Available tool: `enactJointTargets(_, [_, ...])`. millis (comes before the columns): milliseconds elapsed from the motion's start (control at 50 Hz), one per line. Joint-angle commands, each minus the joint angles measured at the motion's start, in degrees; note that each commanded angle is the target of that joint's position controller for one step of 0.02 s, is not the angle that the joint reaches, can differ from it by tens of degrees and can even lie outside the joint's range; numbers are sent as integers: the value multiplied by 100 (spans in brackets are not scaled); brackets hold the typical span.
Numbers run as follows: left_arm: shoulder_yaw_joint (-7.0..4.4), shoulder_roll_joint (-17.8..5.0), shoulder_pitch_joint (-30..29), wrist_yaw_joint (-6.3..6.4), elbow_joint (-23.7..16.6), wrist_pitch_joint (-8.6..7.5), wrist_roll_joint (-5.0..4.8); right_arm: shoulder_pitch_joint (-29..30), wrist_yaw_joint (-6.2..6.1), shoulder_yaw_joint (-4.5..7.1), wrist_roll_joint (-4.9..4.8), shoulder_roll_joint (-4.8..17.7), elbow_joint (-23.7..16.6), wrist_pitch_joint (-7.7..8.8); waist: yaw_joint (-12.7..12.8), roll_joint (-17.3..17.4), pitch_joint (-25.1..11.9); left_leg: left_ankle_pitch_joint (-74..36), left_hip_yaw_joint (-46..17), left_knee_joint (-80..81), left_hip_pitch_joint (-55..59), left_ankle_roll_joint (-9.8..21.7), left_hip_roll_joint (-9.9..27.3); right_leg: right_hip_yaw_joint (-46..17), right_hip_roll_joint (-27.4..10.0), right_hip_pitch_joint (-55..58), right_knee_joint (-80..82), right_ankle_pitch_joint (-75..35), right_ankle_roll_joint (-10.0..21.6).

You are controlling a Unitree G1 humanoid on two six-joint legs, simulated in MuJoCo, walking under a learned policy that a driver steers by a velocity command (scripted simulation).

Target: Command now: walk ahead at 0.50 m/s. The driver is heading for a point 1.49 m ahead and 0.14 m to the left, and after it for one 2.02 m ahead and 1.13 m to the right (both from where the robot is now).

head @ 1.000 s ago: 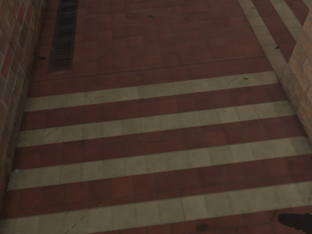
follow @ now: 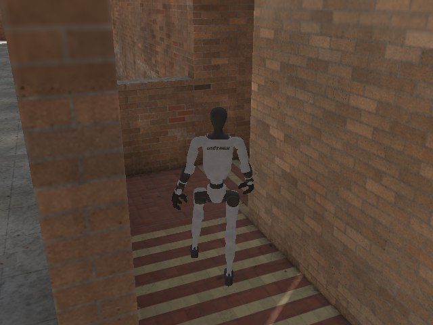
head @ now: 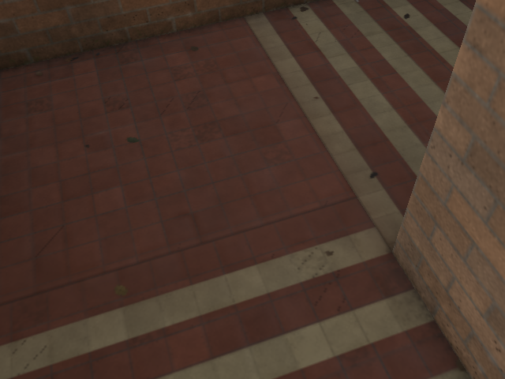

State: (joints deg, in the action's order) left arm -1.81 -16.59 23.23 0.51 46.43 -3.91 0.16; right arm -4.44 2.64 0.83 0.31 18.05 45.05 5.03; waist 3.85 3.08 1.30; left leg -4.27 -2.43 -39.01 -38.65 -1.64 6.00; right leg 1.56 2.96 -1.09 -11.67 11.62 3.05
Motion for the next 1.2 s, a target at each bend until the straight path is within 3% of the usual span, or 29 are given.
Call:
enactJointTargets(20, [-238,-1025,159,68,-115,-40,-49,781,121,26,-42,289,-532,124,2,-676,378,-501,85,644,147,73,-177,-720,-1536,-218,532,-730,752])
enactJointTargets(120, [-222,-1041,223,89,186,106,-67,837,223,84,-46,429,-710,142,-213,-793,355,519,140,966,329,417,-360,-730,-1856,648,-208,-2005,517])
enactJointTargets(140, [-227,-1097,160,91,202,134,-41,542,211,141,-37,546,-658,145,-384,-902,128,772,288,949,851,521,-525,-672,-1806,671,-602,-2942,448])
enactJointTargets(160, [-211,-1097,73,95,218,181,-9,-162,181,254,-34,737,-472,151,-767,-883,-315,791,473,1004,1807,678,-727,-486,-1622,536,-1482,-3830,338])
enactJointTargets(180, [-135,-965,89,116,178,203,31,-1159,125,388,-35,1009,-197,139,-1205,-723,-953,671,267,863,3334,907,-560,-261,-1368,-217,-2812,-3716,163])
enactJointTargets(200, [53,-375,625,71,29,117,106,-1970,63,551,26,1618,-22,105,-1073,484,-1939,1041,-1940,798,5601,1625,908,-28,-613,-2245,-5079,-1336,-148])
enactJointTargets(220, [150,-72,1054,18,175,-28,6,-1923,95,485,-83,1383,-32,80,-907,1381,-2542,1796,-4259,1950,6360,2197,1649,-668,110,-3527,-6454,2048,-291])
enactJointTargets(240, [-31,-720,432,-20,123,-118,-186,-1634,71,412,-136,1024,-57,95,-1010,656,-1717,2158,-3788,2185,5648,1940,1509,-1054,-220,-4054,-6923,1871,-214])
enactJointTargets(260, [-82,-904,-166,-14,-49,-164,-283,-1246,27,367,-101,840,-100,97,-894,296,-962,1801,-2752,2206,4782,1736,1268,-823,-520,-4130,-6783,1436,-151])
enactJointTargets(280, [-93,-876,-374,15,-47,-164,-227,-881,23,312,-41,680,-120,99,-650,-57,-536,1226,-2065,2364,3926,1610,987,-676,-801,-3854,-6335,982,-165])
enactJointTargets(300, [-129,-849,-356,31,-1,-112,-159,-667,23,266,33,516,-149,125,-437,48,-369,833,-1663,2500,3374,1542,776,-690,-989,-3479,-5947,727,-180])
enactJointTargets(360, [-113,-529,-182,-15,111,18,-109,-578,-9,268,18,491,-53,150,-184,121,-188,373,-1098,2929,2697,1625,567,-610,-1104,-2954,-5381,502,-300])
enactJointTargets(420, [-67,-412,-917,24,-132,-12,43,-805,-117,330,-90,629,62,70,-359,23,119,110,-775,3135,2892,1618,504,-496,-1224,-3538,-4308,-130,-452])
enactJointTargets(500, [24,-267,-1723,-61,-272,-136,-26,-1120,-180,382,-77,796,175,-13,-683,-75,247,202,-341,3267,3084,1422,293,-257,-1019,-3299,-2661,-1354,-442])
enactJointTargets(540, [29,-295,-2115,-141,-325,-192,-132,-1449,-156,405,-79,912,286,-56,-885,-165,263,203,-335,3270,3422,1503,405,-178,-905,-3221,-2249,-1643,-419])
enactJointTargets(580, [18,-377,-2352,-196,-334,-213,-116,-1652,-159,407,-83,870,388,-141,-940,-116,399,-81,-364,3105,3881,1498,514,-181,-832,-3402,-1994,-1519,-339])
enactJointTargets(660, [-80,-642,-2323,-284,-334,-242,-33,-1715,-247,450,-99,960,466,-258,-689,-31,128,-1228,-391,2449,4658,1309,708,-113,-626,-3084,-1684,-715,-99])
enactJointTargets(700, [-253,-908,-1100,-195,48,-244,15,-1482,-249,420,-80,875,372,-394,10,-62,-644,-2198,-101,923,4268,1089,324,88,-402,-1267,-1414,-868,207])
enactJointTargets(720, [-383,-1338,-165,-131,319,-230,7,-1581,-253,275,24,468,268,-352,244,-405,-1517,-867,97,-502,3319,826,28,-936,-1287,358,-1622,-960,556])
enactJointTargets(740, [-521,-1779,311,-128,473,-166,24,-2193,-179,146,-36,15,164,-194,-10,-1742,-2073,2355,142,-2405,996,360,-1065,-3606,-2415,2170,-1162,384,1581])
enactJointTargets(760, [-377,-1206,198,-177,484,-168,-108,-1857,-179,198,-151,409,162,-35,235,-1441,-1903,3869,-555,-3087,128,371,-1048,-4179,-2470,2275,-592,1191,1615])
enactJointTargets(780, [-356,-1074,-339,-188,374,-174,-176,-1579,-179,267,-321,634,106,90,141,-1349,-1157,3453,-492,-3324,-350,403,-673,-3452,-2307,1769,-409,1250,1372])
enactJointTargets(800, [-326,-925,-801,-184,248,-181,-114,-1318,-225,273,-305,691,88,144,17,-879,-708,2939,-297,-3132,-290,402,-361,-2859,-2120,1109,-307,772,1168])
enactJointTargets(840, [-261,-746,-1194,-182,250,-252,39,-1117,-299,358,-81,682,35,104,-293,-504,-193,2318,-300,-2664,197,320,-9,-2164,-1880,-52,24,-158,1020])
enactJointTargets(920, [-273,-924,-1115,-142,446,-264,52,-1404,-361,360,-83,355,97,-116,-569,-663,121,1837,-228,-1987,569,7,142,-1327,-1676,-838,566,-966,1060])
enactJointTargets(1040, [-313,-998,-902,-58,529,-158,-11,-333,-281,309,-50,132,-206,-56,-300,-717,362,-100,83,-97,743,-81,5,-365,-1241,-845,593,-1387,727])
enactJointTargets(1080, [-370,-1149,-726,-48,624,-101,-29,-108,-249,307,-133,140,-275,-61,-250,-718,400,-137,65,249,855,-34,-53,-417,-1438,-663,512,-1328,704])
enactJointTargets(1160, [-470,-1241,-576,35,769,2,-247,68,-110,281,-104,239,-437,-87,-289,-759,559,809,-42,722,457,270,10,-504,-1934,144,108,-1440,612])
enactJointTargets(1200, [-512,-1302,-654,88,762,71,-271,-241,-91,314,-91,341,-381,-47,-497,-786,366,1215,159,933,930,413,-130,-504,-2005,308,-363,-1985,518])
